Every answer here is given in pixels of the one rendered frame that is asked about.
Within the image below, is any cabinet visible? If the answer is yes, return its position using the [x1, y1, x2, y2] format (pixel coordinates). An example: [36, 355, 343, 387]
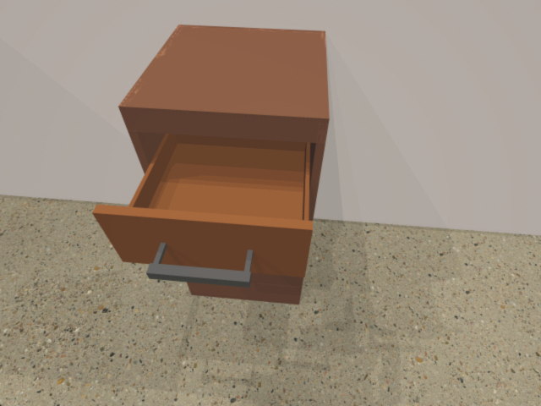
[118, 25, 330, 305]

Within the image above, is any handle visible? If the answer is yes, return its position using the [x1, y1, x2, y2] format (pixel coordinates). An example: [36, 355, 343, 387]
[146, 243, 253, 288]

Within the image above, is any drawer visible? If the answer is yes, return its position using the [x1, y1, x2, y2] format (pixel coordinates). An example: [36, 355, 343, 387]
[92, 134, 313, 277]

